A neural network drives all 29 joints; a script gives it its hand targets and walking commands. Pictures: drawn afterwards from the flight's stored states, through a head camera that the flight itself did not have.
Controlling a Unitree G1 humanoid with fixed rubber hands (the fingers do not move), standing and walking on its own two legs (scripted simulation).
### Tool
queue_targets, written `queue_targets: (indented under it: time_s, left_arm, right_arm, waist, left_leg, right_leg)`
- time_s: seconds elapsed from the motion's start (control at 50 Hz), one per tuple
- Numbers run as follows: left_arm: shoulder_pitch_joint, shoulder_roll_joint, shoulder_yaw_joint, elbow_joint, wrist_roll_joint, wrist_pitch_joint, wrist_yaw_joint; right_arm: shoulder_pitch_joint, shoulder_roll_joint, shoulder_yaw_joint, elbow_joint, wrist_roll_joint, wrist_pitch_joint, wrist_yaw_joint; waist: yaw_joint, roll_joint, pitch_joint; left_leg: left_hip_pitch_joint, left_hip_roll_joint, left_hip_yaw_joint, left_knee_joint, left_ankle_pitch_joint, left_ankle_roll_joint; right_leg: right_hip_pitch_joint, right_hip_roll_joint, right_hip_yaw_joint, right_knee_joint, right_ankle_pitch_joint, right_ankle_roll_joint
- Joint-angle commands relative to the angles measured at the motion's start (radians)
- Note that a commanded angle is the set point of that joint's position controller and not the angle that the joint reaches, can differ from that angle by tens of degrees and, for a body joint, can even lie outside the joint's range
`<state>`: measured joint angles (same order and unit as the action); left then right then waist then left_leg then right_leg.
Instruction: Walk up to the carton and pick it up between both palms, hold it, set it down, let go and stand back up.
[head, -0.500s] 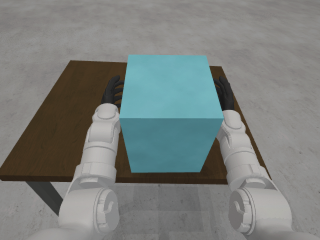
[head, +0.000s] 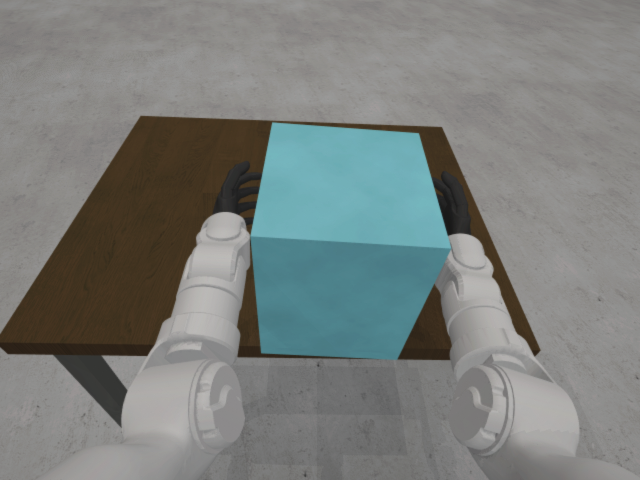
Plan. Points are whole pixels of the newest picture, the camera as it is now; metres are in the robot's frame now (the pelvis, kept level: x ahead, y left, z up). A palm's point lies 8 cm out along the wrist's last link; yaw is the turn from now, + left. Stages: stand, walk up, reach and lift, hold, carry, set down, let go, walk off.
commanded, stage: set down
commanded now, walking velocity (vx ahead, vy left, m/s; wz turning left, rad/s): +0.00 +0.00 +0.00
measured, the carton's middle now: (337, 246) +0.41 -0.02 +0.08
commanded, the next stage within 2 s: none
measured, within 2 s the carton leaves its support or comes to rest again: rests again in 1.10 s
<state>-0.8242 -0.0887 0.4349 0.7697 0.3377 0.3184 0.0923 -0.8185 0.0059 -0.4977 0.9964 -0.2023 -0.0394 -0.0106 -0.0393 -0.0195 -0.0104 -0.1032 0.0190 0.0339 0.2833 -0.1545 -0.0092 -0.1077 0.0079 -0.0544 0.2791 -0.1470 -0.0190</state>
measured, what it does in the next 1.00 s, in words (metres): stands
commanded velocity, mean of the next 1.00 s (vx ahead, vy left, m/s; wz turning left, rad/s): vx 0.00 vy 0.00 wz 0.00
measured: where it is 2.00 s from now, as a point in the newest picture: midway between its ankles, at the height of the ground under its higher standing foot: outside the picture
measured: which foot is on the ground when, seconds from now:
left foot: down 0.00-1.00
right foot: down 0.00-1.00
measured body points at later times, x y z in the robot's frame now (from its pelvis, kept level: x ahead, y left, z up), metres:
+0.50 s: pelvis +0.02 +0.00 +0.00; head +0.04 +0.01 +0.45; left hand +0.44 +0.13 +0.09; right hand +0.44 -0.16 +0.10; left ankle +0.00 +0.12 -0.75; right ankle +0.00 -0.10 -0.75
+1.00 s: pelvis +0.00 +0.00 +0.00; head +0.01 +0.02 +0.45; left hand +0.42 +0.13 +0.09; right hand +0.41 -0.17 +0.10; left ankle +0.00 +0.12 -0.75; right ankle +0.00 -0.10 -0.75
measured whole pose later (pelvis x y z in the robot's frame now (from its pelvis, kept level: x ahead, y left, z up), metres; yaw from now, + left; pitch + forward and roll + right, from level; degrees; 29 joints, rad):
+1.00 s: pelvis +0.00 +0.00 +0.00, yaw -2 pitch +2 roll +0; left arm -0.77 -0.12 0.48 0.79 0.36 0.18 0.08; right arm -0.79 0.03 -0.57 0.99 -0.32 -0.11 0.03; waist -0.01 -0.03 -0.03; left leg -0.17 0.03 0.07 0.29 -0.15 -0.01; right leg -0.18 0.00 -0.08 0.28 -0.13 -0.02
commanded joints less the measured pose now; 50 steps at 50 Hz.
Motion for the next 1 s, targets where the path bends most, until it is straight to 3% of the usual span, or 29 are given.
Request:
queue_targets:
  time_s: [0.0,0.04,0.1,0.24,0.34,0.4,0.46,0.56,0.62,0.68,0.76,0.78,0.8,0.82,0.88,0.96,0.98]
  left_arm:
    - [-0.724,-0.432,-0.234,-0.104,-0.057,-0.129,-0.097]
    - [-0.705,-0.416,-0.210,-0.077,-0.043,-0.131,-0.098]
    - [-0.677,-0.406,-0.191,-0.075,-0.024,-0.138,-0.105]
    - [-0.635,-0.403,-0.176,-0.070,-0.017,-0.156,-0.129]
    - [-0.627,-0.456,-0.268,-0.128,-0.053,-0.191,-0.113]
    - [-0.613,-0.485,-0.324,-0.134,-0.066,-0.206,-0.099]
    - [-0.599,-0.502,-0.346,-0.118,-0.081,-0.215,-0.093]
    - [-0.572,-0.498,-0.338,-0.119,-0.075,-0.210,-0.085]
    - [-0.523,-0.476,-0.286,-0.101,-0.042,-0.200,-0.093]
    - [-0.510,-0.455,-0.251,-0.088,-0.034,-0.189,-0.105]
    - [-0.518,-0.454,-0.249,-0.085,-0.028,-0.187,-0.110]
    - [-0.525,-0.446,-0.234,-0.086,-0.025,-0.193,-0.111]
    - [-0.557,-0.455,-0.252,-0.110,-0.036,-0.205,-0.108]
    - [-0.575,-0.463,-0.260,-0.119,-0.032,-0.215,-0.101]
    - [-0.582,-0.449,-0.235,-0.096,-0.003,-0.217,-0.094]
    - [-0.577,-0.432,-0.187,-0.085,0.029,-0.211,-0.091]
    - [-0.573,-0.433,-0.176,-0.066,0.027,-0.206,-0.092]
  right_arm:
    - [-0.770,0.468,0.255,-0.147,-0.045,-0.061,0.151]
    - [-0.743,0.478,0.240,-0.137,-0.062,-0.058,0.154]
    - [-0.694,0.480,0.231,-0.111,-0.077,-0.058,0.156]
    - [-0.605,0.494,0.209,-0.067,-0.104,-0.054,0.139]
    - [-0.598,0.515,0.263,-0.096,-0.079,-0.097,0.133]
    - [-0.586,0.512,0.283,-0.099,-0.078,-0.118,0.131]
    - [-0.576,0.500,0.286,-0.076,-0.074,-0.128,0.127]
    - [-0.594,0.481,0.320,-0.090,-0.041,-0.131,0.138]
    - [-0.564,0.478,0.318,-0.084,-0.044,-0.115,0.138]
    - [-0.570,0.464,0.315,-0.078,-0.047,-0.108,0.135]
    - [-0.565,0.455,0.284,-0.085,-0.063,-0.110,0.137]
    - [-0.567,0.458,0.281,-0.099,-0.074,-0.111,0.140]
    - [-0.559,0.465,0.266,-0.092,-0.077,-0.112,0.141]
    - [-0.553,0.465,0.247,-0.088,-0.087,-0.116,0.144]
    - [-0.533,0.453,0.176,-0.055,-0.137,-0.111,0.156]
    - [-0.508,0.449,0.104,-0.033,-0.173,-0.103,0.169]
    - [-0.527,0.447,0.089,-0.045,-0.177,-0.103,0.173]
  waist:
    - [0.051,-0.025,-0.606]
    - [0.053,-0.047,-0.577]
    - [0.053,-0.034,-0.558]
    - [0.028,-0.032,-0.499]
    - [0.012,0.023,-0.628]
    - [-0.002,0.049,-0.658]
    - [-0.008,0.028,-0.683]
    - [0.030,0.034,-0.679]
    - [0.050,0.012,-0.564]
    - [0.045,-0.017,-0.513]
    - [0.026,-0.021,-0.504]
    - [0.043,-0.037,-0.507]
    - [0.021,-0.029,-0.550]
    - [0.021,0.007,-0.549]
    - [0.008,0.015,-0.542]
    - [0.029,0.040,-0.467]
    - [0.021,0.029,-0.454]
  left_leg:
    - [0.075,-0.016,0.058,-0.010,0.150,-0.006]
    - [0.035,-0.018,0.064,-0.015,0.131,0.006]
    - [0.026,-0.020,0.070,-0.021,0.150,0.004]
    - [-0.012,-0.029,0.070,-0.034,0.129,0.004]
    - [0.069,-0.019,0.055,0.049,0.383,-0.039]
    - [0.118,-0.009,0.043,0.083,0.462,-0.061]
    - [0.131,-0.002,0.036,0.103,0.494,-0.065]
    - [0.122,0.000,0.035,0.107,0.505,-0.062]
    - [0.033,-0.006,0.053,0.070,0.417,-0.049]
    - [-0.017,-0.008,0.050,0.036,0.332,-0.021]
    - [0.036,-0.003,0.046,0.023,0.296,-0.023]
    - [0.018,-0.005,0.052,0.020,0.278,-0.018]
    - [0.021,-0.002,0.052,0.014,0.253,-0.020]
    - [0.027,-0.002,0.051,0.012,0.243,-0.027]
    - [0.061,0.003,0.063,0.005,0.177,-0.024]
    - [0.049,0.007,0.075,-0.026,0.109,-0.021]
    - [0.042,0.009,0.070,-0.024,0.093,-0.016]
  right_leg:
    - [0.190,0.011,-0.049,0.045,0.329,0.080]
    - [0.196,0.004,-0.045,0.039,0.324,0.080]
    - [0.217,-0.001,-0.036,0.057,0.400,0.092]
    - [0.274,-0.011,-0.024,0.069,0.463,0.097]
    - [0.256,0.003,-0.036,0.107,0.674,0.084]
    - [0.214,0.012,-0.046,0.111,0.699,0.070]
    - [0.179,0.017,-0.049,0.106,0.695,0.068]
    - [0.161,0.022,-0.047,0.102,0.644,0.064]
    - [0.240,0.014,-0.036,0.094,0.626,0.062]
    - [0.281,0.006,-0.028,0.094,0.621,0.073]
    - [0.240,0.008,-0.039,0.069,0.526,0.063]
    - [0.240,0.007,-0.034,0.064,0.502,0.066]
    - [0.232,0.003,-0.035,0.063,0.483,0.065]
    - [0.211,0.003,-0.037,0.058,0.448,0.060]
    - [0.130,0.005,-0.046,0.028,0.309,0.049]
    - [0.081,-0.001,-0.055,0.006,0.162,0.043]
    - [0.080,-0.004,-0.052,-0.001,0.153,0.046]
